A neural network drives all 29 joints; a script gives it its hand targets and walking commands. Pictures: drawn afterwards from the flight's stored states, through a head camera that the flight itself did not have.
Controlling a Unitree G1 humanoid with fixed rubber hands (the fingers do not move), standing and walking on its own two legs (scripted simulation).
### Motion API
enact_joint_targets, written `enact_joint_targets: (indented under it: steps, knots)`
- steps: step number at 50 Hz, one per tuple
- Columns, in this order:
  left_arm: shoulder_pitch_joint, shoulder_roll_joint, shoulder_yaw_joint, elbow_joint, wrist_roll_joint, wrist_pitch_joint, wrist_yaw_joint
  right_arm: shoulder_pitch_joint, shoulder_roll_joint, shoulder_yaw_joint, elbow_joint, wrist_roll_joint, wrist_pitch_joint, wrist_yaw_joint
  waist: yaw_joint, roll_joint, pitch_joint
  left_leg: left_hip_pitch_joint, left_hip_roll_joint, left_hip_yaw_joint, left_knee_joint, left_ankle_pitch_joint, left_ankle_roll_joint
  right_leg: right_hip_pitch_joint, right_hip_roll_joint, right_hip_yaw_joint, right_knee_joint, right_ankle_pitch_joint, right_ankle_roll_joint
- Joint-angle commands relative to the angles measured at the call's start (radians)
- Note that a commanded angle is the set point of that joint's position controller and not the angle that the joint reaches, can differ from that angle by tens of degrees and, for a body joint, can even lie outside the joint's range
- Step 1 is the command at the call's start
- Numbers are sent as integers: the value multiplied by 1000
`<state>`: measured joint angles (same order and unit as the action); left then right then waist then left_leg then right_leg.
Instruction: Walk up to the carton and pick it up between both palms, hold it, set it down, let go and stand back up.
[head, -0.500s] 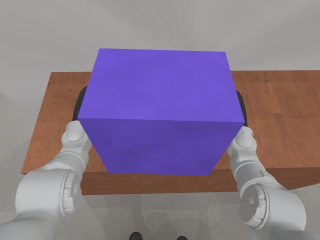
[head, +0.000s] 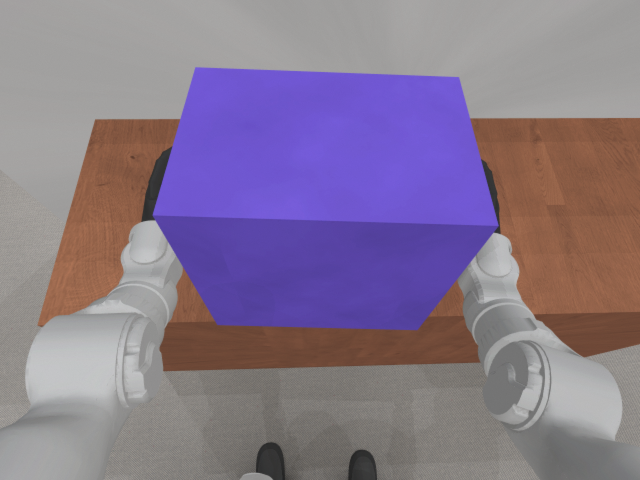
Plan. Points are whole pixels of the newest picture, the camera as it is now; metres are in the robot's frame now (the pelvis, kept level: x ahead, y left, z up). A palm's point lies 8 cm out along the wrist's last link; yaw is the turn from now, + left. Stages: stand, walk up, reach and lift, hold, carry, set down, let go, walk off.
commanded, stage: set down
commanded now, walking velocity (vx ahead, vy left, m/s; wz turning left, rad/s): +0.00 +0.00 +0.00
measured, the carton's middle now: (322, 217) +0.46 +0.00 -0.02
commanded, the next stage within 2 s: none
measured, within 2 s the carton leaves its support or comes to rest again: rests again in 1.26 s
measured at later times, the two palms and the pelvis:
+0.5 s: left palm (165, 210) +0.45 +0.20 +0.00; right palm (478, 220) +0.44 -0.20 +0.00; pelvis +0.00 +0.00 +0.00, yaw +0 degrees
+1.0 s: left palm (167, 211) +0.46 +0.20 -0.01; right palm (476, 221) +0.44 -0.20 +0.00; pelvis +0.00 +0.00 +0.00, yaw +0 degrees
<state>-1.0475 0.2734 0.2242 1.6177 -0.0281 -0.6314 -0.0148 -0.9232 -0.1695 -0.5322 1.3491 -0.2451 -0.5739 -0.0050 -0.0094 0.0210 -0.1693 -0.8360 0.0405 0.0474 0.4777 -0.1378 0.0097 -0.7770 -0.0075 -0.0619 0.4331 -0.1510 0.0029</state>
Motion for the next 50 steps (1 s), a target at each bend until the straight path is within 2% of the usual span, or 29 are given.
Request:
enact_joint_targets:
  steps: [1,19,45,46,50]
  knots:
    - [-416,-432,-108,-75,118,5,-99,-360,450,207,69,-141,26,160,-10,6,-577,418,-6,32,3,188,-36,262,0,-39,-13,207,-1]
    - [-374,-434,-71,-80,163,10,-93,-303,443,186,39,-154,42,171,-5,29,-539,467,2,17,-3,221,-42,201,-3,-46,-40,170,-8]
    - [-302,-430,-3,-74,230,21,-102,-213,464,168,11,-184,62,171,-15,26,-474,437,2,0,-14,206,-28,199,-15,-38,-37,170,-8]
    - [-306,-429,-2,-67,232,21,-103,-220,468,164,-7,-182,64,169,-19,34,-470,437,3,-2,-15,204,-36,192,-16,-37,-43,163,-9]
    - [-290,-405,3,-72,235,25,-103,-211,418,160,2,-185,63,172,-19,35,-494,459,3,-1,-3,229,-34,192,-13,-35,-32,181,-9]
